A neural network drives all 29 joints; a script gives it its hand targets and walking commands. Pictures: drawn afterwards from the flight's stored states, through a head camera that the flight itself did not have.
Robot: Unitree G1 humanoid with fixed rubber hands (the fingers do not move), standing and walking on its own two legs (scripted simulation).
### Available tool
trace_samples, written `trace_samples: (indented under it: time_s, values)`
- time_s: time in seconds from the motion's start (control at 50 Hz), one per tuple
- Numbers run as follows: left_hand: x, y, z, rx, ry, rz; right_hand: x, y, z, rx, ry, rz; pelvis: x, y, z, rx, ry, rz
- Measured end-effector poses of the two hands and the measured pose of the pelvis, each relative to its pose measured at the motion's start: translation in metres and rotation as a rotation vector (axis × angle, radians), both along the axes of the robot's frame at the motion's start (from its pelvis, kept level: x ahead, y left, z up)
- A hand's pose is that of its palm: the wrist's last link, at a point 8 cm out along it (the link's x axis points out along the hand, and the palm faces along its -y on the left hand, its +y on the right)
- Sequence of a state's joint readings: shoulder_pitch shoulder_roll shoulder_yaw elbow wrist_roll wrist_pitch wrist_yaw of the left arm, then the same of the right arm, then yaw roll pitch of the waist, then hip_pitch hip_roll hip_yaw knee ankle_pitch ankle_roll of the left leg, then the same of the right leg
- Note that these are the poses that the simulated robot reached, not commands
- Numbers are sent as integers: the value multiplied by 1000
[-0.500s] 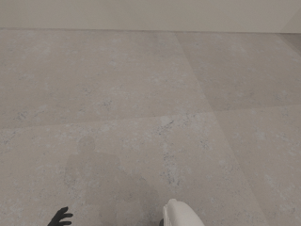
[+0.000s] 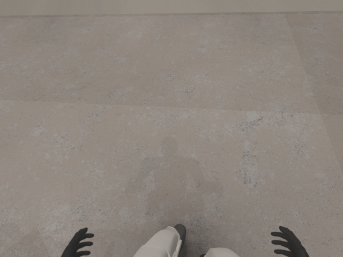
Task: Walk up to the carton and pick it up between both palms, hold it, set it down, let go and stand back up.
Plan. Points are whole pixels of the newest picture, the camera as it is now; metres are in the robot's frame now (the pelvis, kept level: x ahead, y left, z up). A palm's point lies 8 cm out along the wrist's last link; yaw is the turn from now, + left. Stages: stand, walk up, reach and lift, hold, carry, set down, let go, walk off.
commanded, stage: walk up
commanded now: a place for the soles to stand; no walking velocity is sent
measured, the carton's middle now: out of the picture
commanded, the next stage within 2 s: none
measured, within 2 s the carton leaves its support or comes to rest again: neither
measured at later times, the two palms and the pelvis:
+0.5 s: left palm out of the picture -0.18 +0.36 -0.15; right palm out of the picture -0.03 -0.19 -0.10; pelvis -0.17 +0.05 -0.01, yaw +28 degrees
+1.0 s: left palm out of the picture -0.44 +0.30 -0.11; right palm out of the picture +0.02 +0.02 -0.10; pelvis -0.24 +0.10 +0.00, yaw +61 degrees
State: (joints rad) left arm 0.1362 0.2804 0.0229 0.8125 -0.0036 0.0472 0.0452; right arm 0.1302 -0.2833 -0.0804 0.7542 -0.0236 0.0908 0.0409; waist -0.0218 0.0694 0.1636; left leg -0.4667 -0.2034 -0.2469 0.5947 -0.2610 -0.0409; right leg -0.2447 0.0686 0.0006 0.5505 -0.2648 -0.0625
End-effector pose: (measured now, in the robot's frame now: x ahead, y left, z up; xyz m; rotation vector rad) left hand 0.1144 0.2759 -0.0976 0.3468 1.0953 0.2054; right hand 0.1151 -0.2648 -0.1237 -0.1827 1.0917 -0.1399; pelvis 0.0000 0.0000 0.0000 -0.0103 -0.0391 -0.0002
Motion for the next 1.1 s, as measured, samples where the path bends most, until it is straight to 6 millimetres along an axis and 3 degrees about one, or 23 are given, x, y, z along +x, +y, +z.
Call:
trace_samples:
  time_s: [0.08, 0.16, 0.28, 0.38, 0.48, 0.56, 0.68, 0.78, 0.92, 1.02, 1.1]
  values:
    - [-45, 8, 9, 32, -24, 92, -51, 1, -3, 14, 114, 72, -24, -6, 5, 18, -27, 54]
    - [-65, 9, 11, 24, -92, 104, -97, -12, -5, -22, 201, 96, -48, -5, 2, 15, -28, 139]
    - [-100, 18, 9, -1, -200, 129, -131, -16, -1, -90, 257, 162, -90, 10, -4, 6, -24, 270]
    - [-170, 45, -16, -41, -206, 227, -131, 16, 10, -137, 210, 269, -129, 31, -13, -15, -30, 377]
    - [-272, 79, -56, -74, -83, 375, -139, 63, 24, -163, 146, 356, -163, 48, -18, -9, -41, 453]
    - [-338, 87, -50, -99, -47, 529, -148, 92, 37, -194, 183, 452, -176, 58, -4, -47, -33, 570]
    - [-422, 77, -32, -68, -9, 681, -114, 139, 29, -176, 114, 638, -201, 74, -2, -24, -16, 693]
    - [-476, 59, -22, -25, 23, 789, -85, 194, 6, -78, 23, 770, -216, 84, -10, 3, -18, 770]
    - [-536, 38, -5, 36, -63, 1019, -94, 264, 9, -52, 69, 1017, -231, 93, 1, -5, -34, 982]
    - [-565, 22, -20, -31, -83, 1110, -98, 295, 26, -100, 57, 1122, -247, 108, 4, -15, -21, 1083]
    - [-590, 18, -47, -133, -77, 1155, -104, 330, 35, -149, -7, 1178, -265, 131, -5, -34, -16, 1128]
